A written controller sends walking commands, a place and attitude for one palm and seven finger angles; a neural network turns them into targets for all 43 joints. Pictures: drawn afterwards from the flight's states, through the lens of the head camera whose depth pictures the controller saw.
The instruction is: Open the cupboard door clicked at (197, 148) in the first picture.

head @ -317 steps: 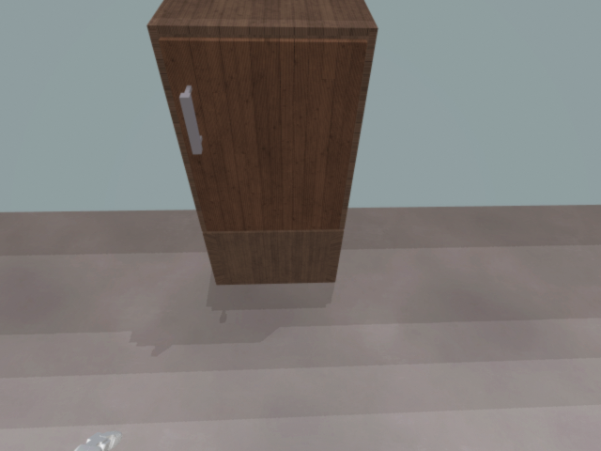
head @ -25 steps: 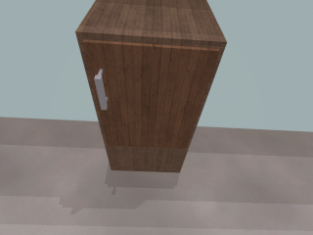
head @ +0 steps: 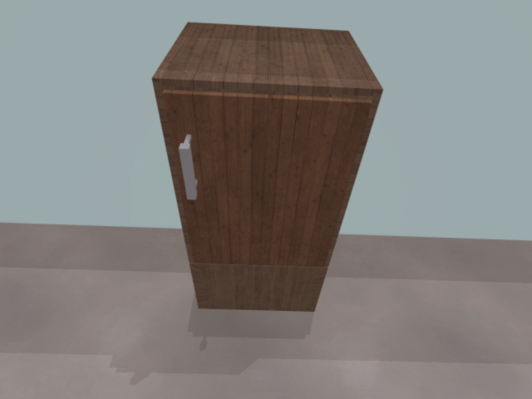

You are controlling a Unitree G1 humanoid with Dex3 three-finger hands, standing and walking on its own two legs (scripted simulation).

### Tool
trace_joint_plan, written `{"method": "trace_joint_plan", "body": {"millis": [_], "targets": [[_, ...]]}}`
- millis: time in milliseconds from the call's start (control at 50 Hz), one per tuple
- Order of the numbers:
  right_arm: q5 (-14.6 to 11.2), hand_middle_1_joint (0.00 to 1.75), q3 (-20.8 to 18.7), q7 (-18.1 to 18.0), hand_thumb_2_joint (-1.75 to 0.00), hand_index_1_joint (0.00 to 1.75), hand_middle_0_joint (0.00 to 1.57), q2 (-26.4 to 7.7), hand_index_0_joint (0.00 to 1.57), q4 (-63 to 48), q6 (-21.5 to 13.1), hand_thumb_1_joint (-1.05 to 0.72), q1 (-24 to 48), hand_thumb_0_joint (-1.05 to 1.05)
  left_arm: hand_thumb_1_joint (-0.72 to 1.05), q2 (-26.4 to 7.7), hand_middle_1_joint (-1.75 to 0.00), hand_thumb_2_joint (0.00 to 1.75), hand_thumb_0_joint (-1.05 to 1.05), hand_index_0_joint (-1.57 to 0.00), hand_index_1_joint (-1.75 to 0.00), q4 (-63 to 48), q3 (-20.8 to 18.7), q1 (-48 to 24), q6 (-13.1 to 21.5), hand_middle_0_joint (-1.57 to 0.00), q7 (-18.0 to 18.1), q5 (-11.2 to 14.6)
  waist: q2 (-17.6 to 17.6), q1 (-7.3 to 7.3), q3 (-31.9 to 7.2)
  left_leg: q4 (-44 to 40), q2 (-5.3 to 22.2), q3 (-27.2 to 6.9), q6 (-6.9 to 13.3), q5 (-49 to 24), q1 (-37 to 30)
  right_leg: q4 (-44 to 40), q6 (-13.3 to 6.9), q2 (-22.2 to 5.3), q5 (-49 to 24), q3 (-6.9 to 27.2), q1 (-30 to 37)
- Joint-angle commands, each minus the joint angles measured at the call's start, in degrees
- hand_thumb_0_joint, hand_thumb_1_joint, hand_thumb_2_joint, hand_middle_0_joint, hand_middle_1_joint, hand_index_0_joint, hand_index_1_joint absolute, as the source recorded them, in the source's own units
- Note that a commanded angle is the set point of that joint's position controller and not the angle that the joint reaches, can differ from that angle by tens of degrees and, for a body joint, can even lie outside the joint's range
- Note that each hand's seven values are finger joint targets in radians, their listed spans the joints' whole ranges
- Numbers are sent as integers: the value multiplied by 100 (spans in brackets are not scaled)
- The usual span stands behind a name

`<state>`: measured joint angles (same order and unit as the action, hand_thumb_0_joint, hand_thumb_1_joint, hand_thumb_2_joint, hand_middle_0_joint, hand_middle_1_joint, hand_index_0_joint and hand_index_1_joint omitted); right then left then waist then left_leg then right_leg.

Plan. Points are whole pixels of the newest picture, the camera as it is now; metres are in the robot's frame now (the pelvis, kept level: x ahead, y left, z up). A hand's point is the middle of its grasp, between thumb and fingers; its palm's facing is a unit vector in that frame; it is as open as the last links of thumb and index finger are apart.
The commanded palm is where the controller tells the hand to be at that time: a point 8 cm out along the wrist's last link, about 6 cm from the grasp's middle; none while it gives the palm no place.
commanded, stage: look again from close up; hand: left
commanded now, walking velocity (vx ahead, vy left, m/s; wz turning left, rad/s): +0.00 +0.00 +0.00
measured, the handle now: (190, 167) +0.60 +0.22 +0.01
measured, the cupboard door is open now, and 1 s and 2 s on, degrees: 0 0 0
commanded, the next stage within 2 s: shuffle to correct the standing spot in 0.10 s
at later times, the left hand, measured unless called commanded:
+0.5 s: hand out of the picture -0.07 +0.17 -0.17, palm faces +0.06 -0.98 -0.16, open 7.4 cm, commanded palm none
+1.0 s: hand out of the picture +0.09 +0.20 -0.16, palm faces +0.03 -0.98 -0.19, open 7.3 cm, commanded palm none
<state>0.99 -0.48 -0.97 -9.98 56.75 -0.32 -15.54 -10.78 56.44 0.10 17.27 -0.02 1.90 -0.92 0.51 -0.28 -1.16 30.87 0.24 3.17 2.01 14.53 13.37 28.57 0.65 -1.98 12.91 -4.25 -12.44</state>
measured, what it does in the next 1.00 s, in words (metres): lifts its right foot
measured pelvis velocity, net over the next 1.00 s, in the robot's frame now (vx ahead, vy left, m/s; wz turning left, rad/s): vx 0.06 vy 0.02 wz -0.02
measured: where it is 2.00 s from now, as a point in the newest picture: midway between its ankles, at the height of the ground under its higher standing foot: outside the picture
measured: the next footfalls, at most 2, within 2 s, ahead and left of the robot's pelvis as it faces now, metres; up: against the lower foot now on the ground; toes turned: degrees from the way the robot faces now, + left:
right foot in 1.12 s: +0.17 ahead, -0.13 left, +0.00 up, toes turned -5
left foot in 1.38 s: +0.16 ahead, +0.10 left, +0.00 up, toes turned +6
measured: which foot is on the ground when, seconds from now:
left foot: down 0.00-1.00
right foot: down 0.00-0.76, up 0.78-1.00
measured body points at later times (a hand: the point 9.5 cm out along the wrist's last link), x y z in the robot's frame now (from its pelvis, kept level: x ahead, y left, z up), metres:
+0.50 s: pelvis -0.01 +0.00 +0.00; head -0.03 +0.01 +0.45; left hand -0.07 +0.22 -0.15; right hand -0.04 -0.22 -0.15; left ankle +0.03 +0.09 -0.73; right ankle +0.03 -0.13 -0.73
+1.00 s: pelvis +0.06 +0.02 +0.01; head +0.05 +0.02 +0.46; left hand +0.09 +0.25 -0.14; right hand +0.01 -0.18 -0.15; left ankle +0.05 +0.11 -0.74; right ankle +0.11 -0.12 -0.69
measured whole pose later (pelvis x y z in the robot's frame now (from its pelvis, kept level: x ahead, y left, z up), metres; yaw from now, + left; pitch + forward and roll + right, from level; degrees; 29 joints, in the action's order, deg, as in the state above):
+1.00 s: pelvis +0.06 +0.02 +0.01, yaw -1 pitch -1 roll +0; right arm 1.5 -1.9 -1.0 -5.9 62.2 -2.4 -23.0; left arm -9.5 58.3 -3.5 17.6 -0.1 0.0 -1.6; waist 0.3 1.6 -1.2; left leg 22.7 0.5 7.7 2.7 12.9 9.2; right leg 46.1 0.6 -5.4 15.2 -4.1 -26.2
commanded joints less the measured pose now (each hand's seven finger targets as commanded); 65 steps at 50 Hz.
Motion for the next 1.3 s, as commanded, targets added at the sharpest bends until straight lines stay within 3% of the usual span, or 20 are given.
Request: {"method": "trace_joint_plan", "body": {"millis": [0, 180, 260, 440, 480, 540, 560, 600, 680, 700, 740, 760, 800, 880, 1000, 1060, 1100, 1140, 1180, 1280], "targets": [[2, 30, -130, -14, -90, 30, 20, -674, 20, -206, -62, -90, -129, 0, 90, -519, -30, 90, 0, -20, -30, -217, -128, 322, 42, -20, 40, -33, -207, 1, 614, -1232, 590, -799, 22, 471, 632, -589, -156, -357, -63, 464, 40], [-5, 30, -155, 11, -90, 30, 20, -648, 20, -10, -6, -90, -221, 0, 90, -418, -30, 90, 0, -20, -30, -59, -126, 504, 38, -20, 43, -59, -80, 32, 659, -1466, 578, -850, 9, 1079, 682, -768, -104, -362, 413, 491, -93], [36, 30, -211, 9, -90, 30, 20, -727, 20, 127, 79, -90, -353, 0, 90, -349, -30, 90, 0, -20, -30, 73, -167, 742, -2, -20, 4, -121, -367, 22, 624, -1728, 678, -1017, 126, 2502, 838, -586, -65, -155, 1620, 272, -171], [12, 30, -292, -56, -90, 30, 20, -691, 20, 247, 58, -90, -442, 0, 90, -37, -30, 90, 0, -20, -30, 297, -243, 1174, 17, -20, -110, -90, -475, -41, 787, -1705, 837, -1141, 285, 2731, 1004, -166, -197, 42, 1177, 108, 32], [8, 30, -278, -51, -90, 30, 20, -596, 20, 229, 39, -90, -396, 0, 90, -61, -30, 90, 0, -20, -30, 349, -269, 1312, 52, -20, -103, -90, -245, -101, 875, -1305, 672, -972, 258, 2524, 1165, -464, -306, -128, 1443, 470, 113], [-16, 30, -194, 6, -90, 30, 20, -164, 20, 110, 33, -90, -270, 0, 90, -469, -30, 90, 0, -20, -30, 466, -399, 1703, 131, -20, -2, -43, 1352, -212, 971, 929, -50, 97, 29, 1298, 1910, -1890, -951, -1367, 3035, 2523, 389], [7, 30, -219, 40, -90, 30, 20, -193, 20, 46, -1, -90, -120, 0, 90, -496, -30, 90, 0, -20, -30, 468, -426, 1710, 176, -20, 31, -21, 1249, -217, 932, 1637, 85, 49, 48, 1144, 2015, -2120, -1177, -1662, 2927, 2902, 389], [-21, 30, -245, 96, -90, 30, 20, -185, 20, 12, -71, -90, -150, 0, 90, -504, -30, 90, 0, -20, -30, 370, -435, 1389, 237, -20, 48, -39, 730, -37, 717, 1967, 299, -148, 83, 1231, 1904, -1970, -1274, -1670, 2308, 2576, 241], [-23, 30, -221, 98, -90, 30, 20, 78, 20, 299, -72, -90, -970, 0, 90, -385, -30, 90, 0, -20, -30, 209, -390, 586, 141, -20, 6, -82, 619, 437, 862, 235, 125, 368, -52, 508, -544, -1304, -776, -916, 2410, 1136, -1815], [-18, 30, -218, 45, -90, 30, 20, -13, 20, 424, -101, -90, -1303, 0, 90, -255, -30, 90, 0, -20, -30, 209, -360, 593, 98, -20, -25, -64, 137, 492, 900, -183, 113, 262, -112, 658, -976, -713, -649, -588, 2352, 874, -2140], [47, 30, -434, -76, -90, 30, 20, -858, 20, 492, -173, -90, -1924, 0, 90, 183, -30, 90, 0, -20, -30, -25, -294, 614, 76, -20, -99, -35, -2256, 627, 982, -2328, 2038, -2726, 526, 3202, -1013, 1884, -154, 205, 1882, -161, -3045], [45, 30, -467, -127, -90, 30, 20, -999, 20, 449, -174, -90, -1743, 0, 90, 59, -30, 90, 0, -20, -30, -228, -336, 226, 68, -20, -140, -86, -1508, 569, 1348, -2740, 2466, -3143, 902, 3354, -483, 2642, -188, -117, 1497, 313, -3119], [52, 30, -365, -101, -90, 30, 20, -679, 20, 267, -232, -90, -1039, 0, 90, 101, -30, 90, 0, -20, -30, -58, -373, 346, 73, -20, -203, -132, -627, 204, 1185, -2614, 2113, -2421, 813, 2630, 264, 3231, -201, -365, 804, 453, -2591], [36, 30, -292, -86, -90, 30, 20, -466, 20, 213, -345, -90, -658, 0, 90, 288, -30, 90, 0, -20, -30, 40, -326, 529, 52, -20, -247, -83, -389, -35, 953, -2430, 1594, -1148, 747, 995, 488, 2433, -9, -497, 150, 226, -1786], [98, 30, -386, -68, -90, 30, 20, -530, 20, 398, -241, -90, -1029, 0, 90, 200, -30, 90, 0, -20, -30, -315, -323, -262, 84, -20, -219, -54, -484, 253, 899, -2107, 1599, -1201, 847, 695, 184, 688, 31, -301, 398, -60, -1128], [46, 30, -307, -75, -90, 30, 20, -337, 20, 454, -199, -90, -931, 0, 90, 117, -30, 90, 0, -20, -30, -103, -324, 303, 172, -20, -120, -38, -147, -65, 252, -949, 1095, -666, 416, -566, 220, -539, 19, -135, -484, -86, 379], [-46, 30, -168, -33, -90, 30, 20, 106, 20, 421, -191, -90, -1057, 0, 90, -481, -30, 90, 0, -20, -30, 136, -372, 829, 270, -20, 16, -24, 1095, -147, -314, 93, 255, 172, -151, 771, 1177, -624, -409, -1542, -2327, 1264, 1794], [-54, 30, -214, -85, -90, 30, 20, 73, 20, 371, -78, -90, -1017, 0, 90, -712, -30, 90, 0, -20, -30, 28, -401, 561, 236, -20, 56, -8, 617, -34, -228, 881, 238, 93, -294, 1578, 946, -588, -935, -2037, -4364, 1270, 1355], [-95, 30, -221, -101, -90, 30, 20, 60, 20, 414, 46, -90, -880, 0, 90, -637, -30, 90, 0, -20, -30, 9, -396, 220, 220, -20, 124, -21, 1092, 13, -61, 1256, 335, -36, -365, 1578, 957, -385, -1030, -1898, -5353, 1100, 1082], [-55, 30, -307, -58, -90, 30, 20, 38, 20, 317, 205, -90, -782, 0, 90, -789, -30, 90, 0, -20, -30, -234, -528, -302, 12, -20, 171, -48, 789, 91, 101, 793, 129, 212, -461, 694, 461, -324, -1011, -1702, -4126, 744, 344]]}}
